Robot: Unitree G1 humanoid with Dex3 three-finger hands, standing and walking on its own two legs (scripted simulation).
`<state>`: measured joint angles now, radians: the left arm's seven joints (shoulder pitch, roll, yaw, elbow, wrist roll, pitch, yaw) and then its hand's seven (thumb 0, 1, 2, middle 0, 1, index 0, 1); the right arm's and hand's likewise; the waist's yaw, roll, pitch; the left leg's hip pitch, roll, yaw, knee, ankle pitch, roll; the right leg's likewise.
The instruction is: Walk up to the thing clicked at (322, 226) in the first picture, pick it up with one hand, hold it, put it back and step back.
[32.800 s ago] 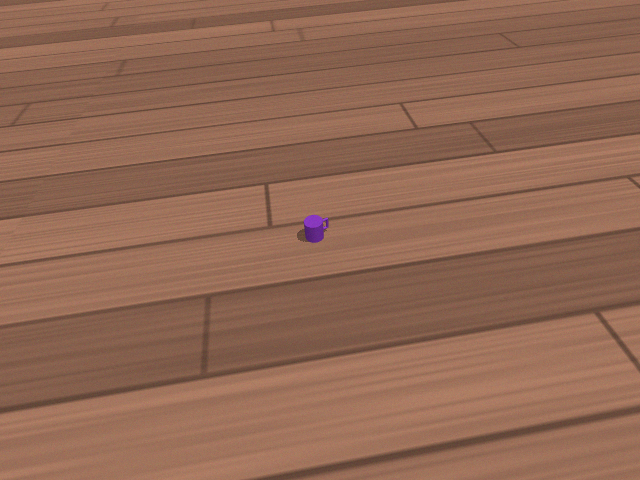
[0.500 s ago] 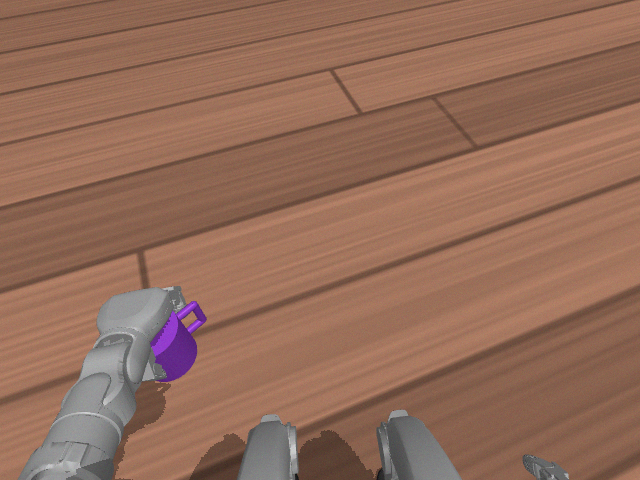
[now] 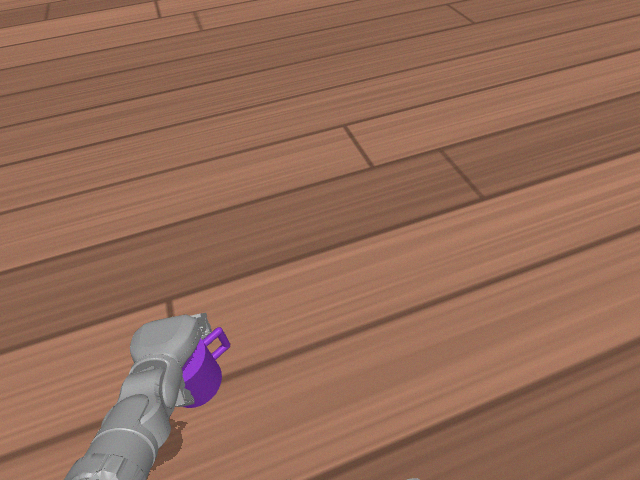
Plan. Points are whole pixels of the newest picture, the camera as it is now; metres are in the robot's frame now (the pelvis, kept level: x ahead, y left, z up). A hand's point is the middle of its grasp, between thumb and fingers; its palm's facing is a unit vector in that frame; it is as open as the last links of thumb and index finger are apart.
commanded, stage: lift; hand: left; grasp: from above
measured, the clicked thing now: (195, 362) +0.35 +0.23 -0.12
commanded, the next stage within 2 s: hold in 0.08 s
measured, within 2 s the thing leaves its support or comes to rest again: neither
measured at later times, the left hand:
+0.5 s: hand (172, 353) +0.33 +0.23 -0.03, palm faces -0.43 -0.08 -0.90, open 10.6 cm
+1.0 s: hand (170, 360) +0.31 +0.22 -0.01, palm faces -0.44 -0.07 -0.89, open 10.6 cm
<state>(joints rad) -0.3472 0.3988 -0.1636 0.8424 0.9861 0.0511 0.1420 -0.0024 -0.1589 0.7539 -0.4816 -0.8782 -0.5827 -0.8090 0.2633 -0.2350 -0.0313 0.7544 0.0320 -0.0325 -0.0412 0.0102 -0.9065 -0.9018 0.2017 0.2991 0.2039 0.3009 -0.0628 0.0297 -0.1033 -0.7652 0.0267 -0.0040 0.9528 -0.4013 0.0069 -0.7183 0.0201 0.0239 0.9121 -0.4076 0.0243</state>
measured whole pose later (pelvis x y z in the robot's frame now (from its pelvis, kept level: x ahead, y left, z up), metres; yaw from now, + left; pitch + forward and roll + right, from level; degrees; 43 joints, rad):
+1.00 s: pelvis +0.01 -0.01 +0.04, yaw +0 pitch +3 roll +0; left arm -0.24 0.39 -0.20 0.68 1.00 0.02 0.02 0.00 -0.16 0.75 -0.48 -0.88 -0.58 -0.81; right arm 0.22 -0.26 -0.04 0.70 0.05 0.03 -0.04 0.01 -0.91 -0.90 0.20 0.30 0.20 0.30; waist -0.01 0.04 -0.04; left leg -0.40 0.01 0.02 0.61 -0.28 0.00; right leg -0.37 0.00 0.04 0.61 -0.30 0.02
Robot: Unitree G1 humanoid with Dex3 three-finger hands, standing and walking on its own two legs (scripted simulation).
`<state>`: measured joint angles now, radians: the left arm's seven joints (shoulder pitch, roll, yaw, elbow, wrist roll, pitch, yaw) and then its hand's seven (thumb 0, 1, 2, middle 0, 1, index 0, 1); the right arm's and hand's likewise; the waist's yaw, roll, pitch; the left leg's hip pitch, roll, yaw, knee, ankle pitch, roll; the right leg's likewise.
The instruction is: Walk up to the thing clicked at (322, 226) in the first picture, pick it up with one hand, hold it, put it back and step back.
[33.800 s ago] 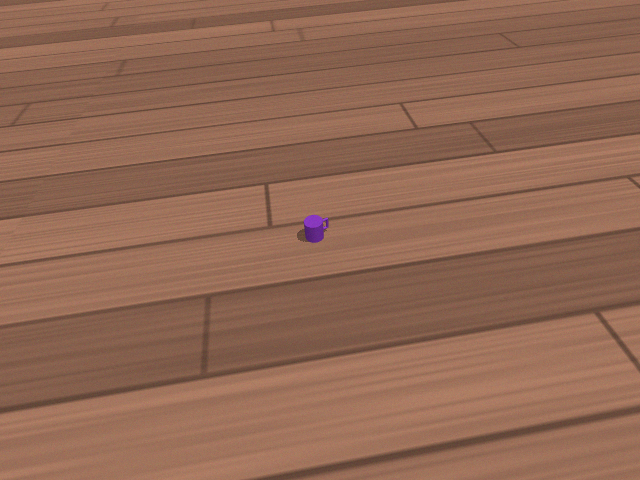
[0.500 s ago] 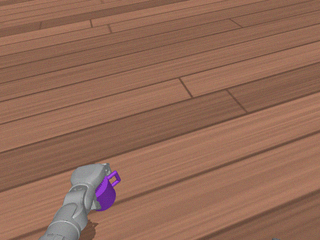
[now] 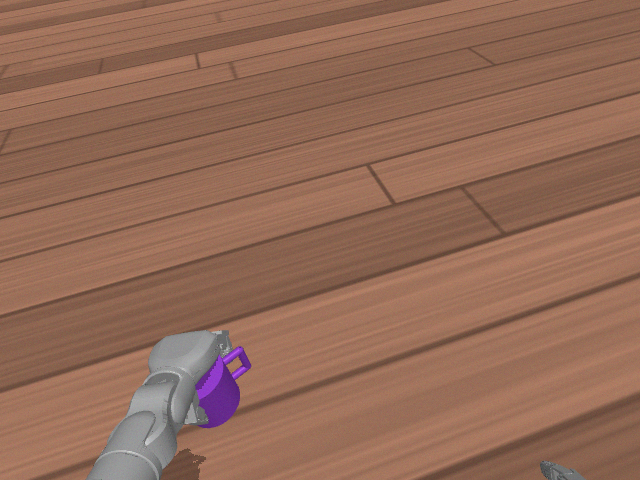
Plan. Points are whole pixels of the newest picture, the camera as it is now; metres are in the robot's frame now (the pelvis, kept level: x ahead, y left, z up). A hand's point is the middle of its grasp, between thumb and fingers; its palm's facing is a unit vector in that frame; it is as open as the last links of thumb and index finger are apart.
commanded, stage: hold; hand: left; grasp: from above
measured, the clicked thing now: (214, 380) +0.32 +0.22 -0.09
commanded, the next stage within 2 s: crouch in 1.08 s
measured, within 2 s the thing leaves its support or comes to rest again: neither
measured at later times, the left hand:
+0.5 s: hand (192, 385) +0.29 +0.22 -0.03, palm faces -0.44 -0.07 -0.89, open 10.6 cm
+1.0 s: hand (194, 383) +0.29 +0.22 -0.03, palm faces -0.44 -0.07 -0.89, open 10.6 cm
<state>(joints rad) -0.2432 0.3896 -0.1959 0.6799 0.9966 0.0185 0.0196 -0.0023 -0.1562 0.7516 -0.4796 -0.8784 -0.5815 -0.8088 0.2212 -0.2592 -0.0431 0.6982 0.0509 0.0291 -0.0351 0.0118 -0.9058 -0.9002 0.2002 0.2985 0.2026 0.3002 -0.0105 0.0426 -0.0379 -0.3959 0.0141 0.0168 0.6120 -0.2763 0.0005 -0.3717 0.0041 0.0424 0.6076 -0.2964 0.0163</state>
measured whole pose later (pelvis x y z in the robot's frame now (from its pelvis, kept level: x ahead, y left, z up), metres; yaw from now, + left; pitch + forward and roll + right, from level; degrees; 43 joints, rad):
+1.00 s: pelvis +0.00 +0.00 +0.01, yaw +0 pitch +1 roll +0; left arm -0.23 0.39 -0.21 0.61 0.99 0.02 -0.03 0.00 -0.15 0.75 -0.47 -0.88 -0.57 -0.81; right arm 0.18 -0.25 -0.03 0.69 0.06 0.05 -0.05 0.01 -0.91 -0.90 0.20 0.30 0.20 0.30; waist 0.01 0.05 0.00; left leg -0.29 0.01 0.02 0.50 -0.22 0.00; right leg -0.27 0.00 0.04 0.51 -0.25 0.01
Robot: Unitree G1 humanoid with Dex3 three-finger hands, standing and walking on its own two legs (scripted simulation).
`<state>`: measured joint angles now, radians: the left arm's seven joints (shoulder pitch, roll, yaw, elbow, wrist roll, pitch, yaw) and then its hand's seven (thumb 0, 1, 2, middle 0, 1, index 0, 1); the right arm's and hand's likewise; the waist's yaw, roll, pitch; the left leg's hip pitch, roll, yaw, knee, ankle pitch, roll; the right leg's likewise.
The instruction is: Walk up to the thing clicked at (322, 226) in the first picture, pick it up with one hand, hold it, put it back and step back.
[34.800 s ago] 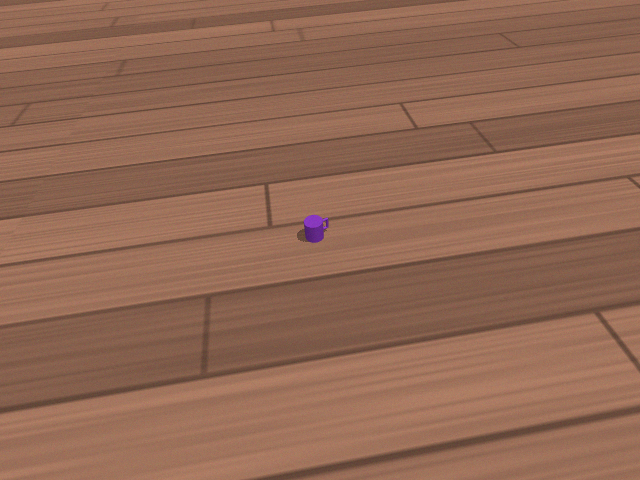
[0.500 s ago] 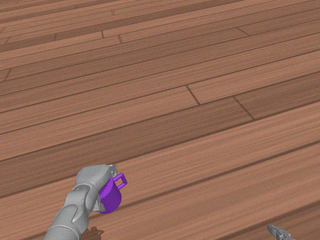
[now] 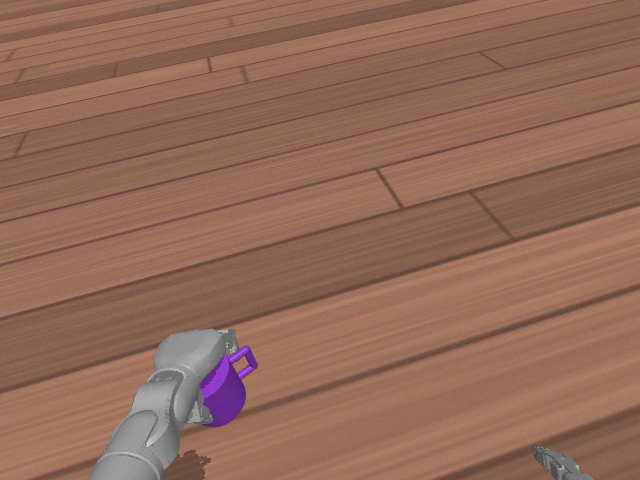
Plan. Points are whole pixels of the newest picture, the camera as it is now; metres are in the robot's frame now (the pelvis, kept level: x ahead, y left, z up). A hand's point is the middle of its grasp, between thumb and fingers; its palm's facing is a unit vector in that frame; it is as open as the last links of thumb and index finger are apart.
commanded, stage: hold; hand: left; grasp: from above
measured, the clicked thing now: (220, 379) +0.31 +0.21 -0.08
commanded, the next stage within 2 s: crouch in 0.08 s
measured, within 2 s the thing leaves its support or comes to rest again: neither
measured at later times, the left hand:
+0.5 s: hand (207, 401) +0.28 +0.23 -0.09, palm faces -0.47 -0.04 -0.88, open 10.7 cm
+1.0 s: hand (240, 410) +0.36 +0.25 -0.32, palm faces -0.42 +0.02 -0.91, open 10.7 cm
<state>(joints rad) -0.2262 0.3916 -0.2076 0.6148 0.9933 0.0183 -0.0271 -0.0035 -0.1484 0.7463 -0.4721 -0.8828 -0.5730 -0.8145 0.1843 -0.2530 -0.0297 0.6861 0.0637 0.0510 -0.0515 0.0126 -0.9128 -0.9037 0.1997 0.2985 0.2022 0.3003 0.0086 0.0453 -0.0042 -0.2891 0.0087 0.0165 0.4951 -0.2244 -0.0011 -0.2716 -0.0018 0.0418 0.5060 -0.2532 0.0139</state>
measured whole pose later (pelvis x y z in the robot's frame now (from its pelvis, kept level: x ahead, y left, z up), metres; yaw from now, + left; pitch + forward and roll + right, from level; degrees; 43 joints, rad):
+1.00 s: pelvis -0.05 +0.01 -0.20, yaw -1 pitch +31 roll -3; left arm -0.69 0.48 -0.04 1.21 1.17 -0.06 0.36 -0.01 -0.15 0.80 -0.41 -0.95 -0.51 -0.90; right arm 0.24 -0.25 -0.07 0.76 -0.05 -0.01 -0.01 0.01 -0.90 -0.90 0.20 0.30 0.20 0.30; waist -0.13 0.04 -0.19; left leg -1.58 0.02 -0.03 1.59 -0.56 0.01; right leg -1.52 0.02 0.00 1.57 -0.59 0.03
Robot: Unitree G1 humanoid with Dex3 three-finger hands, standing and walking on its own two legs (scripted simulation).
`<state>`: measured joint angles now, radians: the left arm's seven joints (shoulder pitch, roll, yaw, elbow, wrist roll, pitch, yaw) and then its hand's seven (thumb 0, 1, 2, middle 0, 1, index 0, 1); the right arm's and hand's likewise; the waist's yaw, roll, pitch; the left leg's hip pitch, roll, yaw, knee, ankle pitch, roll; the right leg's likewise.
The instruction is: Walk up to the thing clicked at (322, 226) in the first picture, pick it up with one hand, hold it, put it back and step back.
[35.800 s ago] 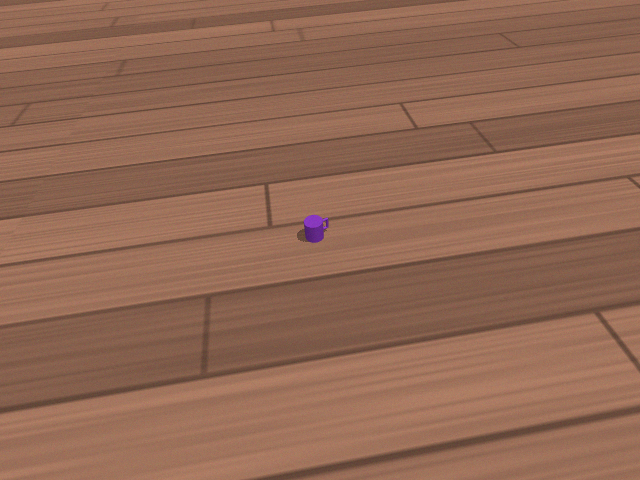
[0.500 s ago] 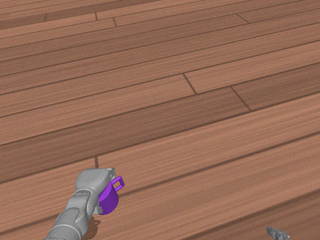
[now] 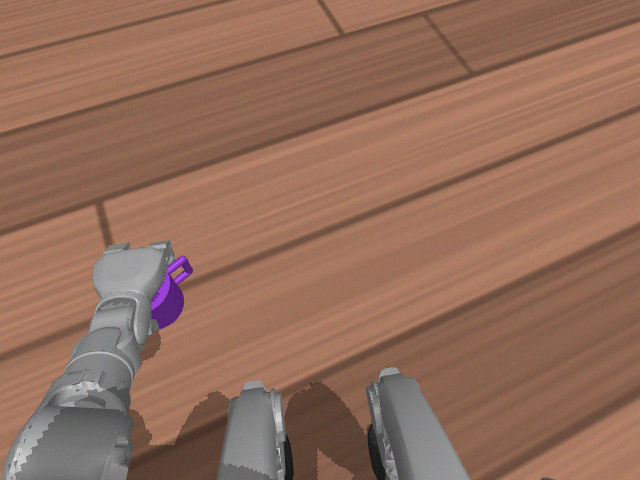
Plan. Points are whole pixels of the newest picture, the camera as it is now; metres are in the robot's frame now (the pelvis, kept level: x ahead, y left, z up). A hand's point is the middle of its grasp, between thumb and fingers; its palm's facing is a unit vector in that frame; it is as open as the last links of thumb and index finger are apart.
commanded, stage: crouch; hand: left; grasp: from above
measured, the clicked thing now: (158, 288) +0.43 +0.25 -0.16
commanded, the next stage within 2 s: lower in 1.12 s
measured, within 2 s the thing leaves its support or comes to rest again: neither
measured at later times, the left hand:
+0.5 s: hand (177, 310) +0.44 +0.26 -0.30, palm faces -0.43 -0.03 -0.90, open 10.6 cm
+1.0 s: hand (189, 314) +0.45 +0.26 -0.37, palm faces -0.46 -0.04 -0.89, open 10.6 cm
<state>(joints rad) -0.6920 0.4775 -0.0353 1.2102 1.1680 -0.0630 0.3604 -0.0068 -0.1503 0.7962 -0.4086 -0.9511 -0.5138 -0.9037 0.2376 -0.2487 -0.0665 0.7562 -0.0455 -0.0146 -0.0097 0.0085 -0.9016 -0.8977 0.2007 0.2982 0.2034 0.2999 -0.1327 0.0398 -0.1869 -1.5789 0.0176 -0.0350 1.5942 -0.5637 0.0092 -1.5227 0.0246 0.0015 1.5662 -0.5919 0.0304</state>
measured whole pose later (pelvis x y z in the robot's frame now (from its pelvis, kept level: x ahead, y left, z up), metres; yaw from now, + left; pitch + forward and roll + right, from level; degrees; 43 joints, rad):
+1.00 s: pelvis -0.02 -0.01 -0.20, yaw -5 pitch +36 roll -7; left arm -0.93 0.72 0.13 1.43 1.28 -0.20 0.39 -0.01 -0.15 0.76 -0.45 -0.91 -0.56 -0.86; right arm 0.18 -0.25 0.03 0.77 -0.14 -0.06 0.13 0.00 -0.92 -0.90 0.20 0.30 0.20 0.30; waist -0.23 -0.01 -0.08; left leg -2.24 0.02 -0.12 2.27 -0.66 -0.01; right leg -2.16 0.06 -0.07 2.21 -0.69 0.03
